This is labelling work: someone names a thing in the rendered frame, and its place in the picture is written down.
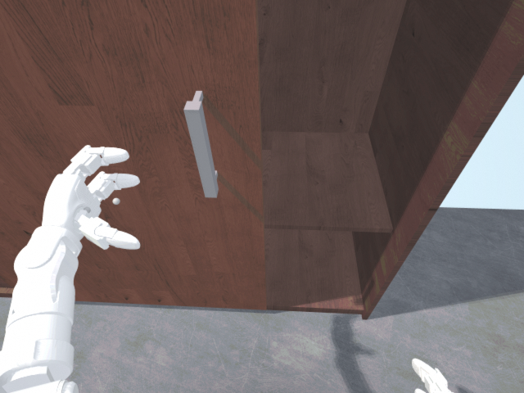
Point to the robot right hand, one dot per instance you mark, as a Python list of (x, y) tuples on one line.
[(434, 380)]

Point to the robot left hand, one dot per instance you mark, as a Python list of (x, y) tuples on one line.
[(68, 195)]

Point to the robot left forearm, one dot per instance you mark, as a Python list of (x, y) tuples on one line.
[(36, 348)]

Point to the handle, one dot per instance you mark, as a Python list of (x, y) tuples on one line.
[(196, 123)]

